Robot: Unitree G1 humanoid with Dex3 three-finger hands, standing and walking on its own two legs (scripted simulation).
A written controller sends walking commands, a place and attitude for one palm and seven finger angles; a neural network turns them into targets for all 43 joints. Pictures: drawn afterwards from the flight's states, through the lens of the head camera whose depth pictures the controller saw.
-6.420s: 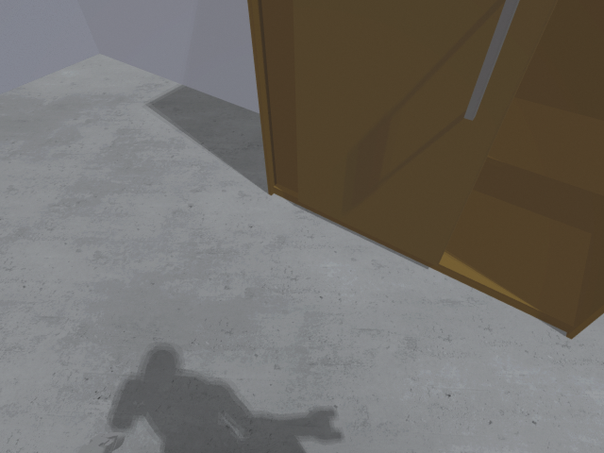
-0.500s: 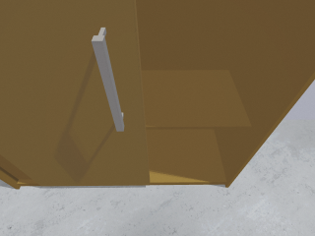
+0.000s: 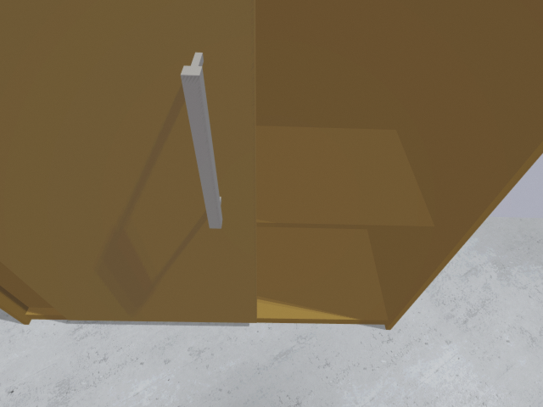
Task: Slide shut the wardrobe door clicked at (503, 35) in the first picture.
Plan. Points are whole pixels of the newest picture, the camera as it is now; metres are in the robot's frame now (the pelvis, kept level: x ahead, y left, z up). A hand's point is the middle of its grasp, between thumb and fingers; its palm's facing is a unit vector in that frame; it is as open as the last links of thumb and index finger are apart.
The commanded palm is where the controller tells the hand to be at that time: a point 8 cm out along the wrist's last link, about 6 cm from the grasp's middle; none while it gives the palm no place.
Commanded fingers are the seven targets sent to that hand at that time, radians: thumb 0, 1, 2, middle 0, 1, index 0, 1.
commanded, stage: look again from close up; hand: left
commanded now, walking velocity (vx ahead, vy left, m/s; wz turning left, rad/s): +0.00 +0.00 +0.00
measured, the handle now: (208, 155) +0.47 +0.14 +0.11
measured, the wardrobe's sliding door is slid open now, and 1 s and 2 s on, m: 0.49 0.49 0.49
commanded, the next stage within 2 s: raise the hand with hooked fingers in 0.04 s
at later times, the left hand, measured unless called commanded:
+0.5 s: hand (170, 370) +0.17 +0.15 +0.00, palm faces -0.01 -1.00 -0.02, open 8.2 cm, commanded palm +0.12 +0.24 -0.02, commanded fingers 0.00 0.46 0.71 -0.23 -0.58 -0.23 -0.58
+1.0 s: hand (119, 346) +0.18 +0.20 +0.05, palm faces +0.07 -0.99 -0.08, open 11.2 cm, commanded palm +0.14 +0.26 +0.05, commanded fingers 0.00 -0.13 0.46 -0.27 -0.96 -0.27 -0.96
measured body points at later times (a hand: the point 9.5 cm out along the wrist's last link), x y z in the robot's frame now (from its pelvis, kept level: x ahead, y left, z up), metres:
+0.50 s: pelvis -0.04 -0.03 -0.05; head -0.02 -0.04 +0.40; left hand +0.16 +0.20 +0.01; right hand +0.17 -0.29 -0.10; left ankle +0.03 +0.10 -0.73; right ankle -0.08 -0.13 -0.73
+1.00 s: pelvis -0.05 -0.04 -0.04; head -0.03 -0.06 +0.41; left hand +0.17 +0.26 +0.06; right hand +0.09 -0.28 -0.14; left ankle +0.03 +0.10 -0.73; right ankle -0.08 -0.13 -0.73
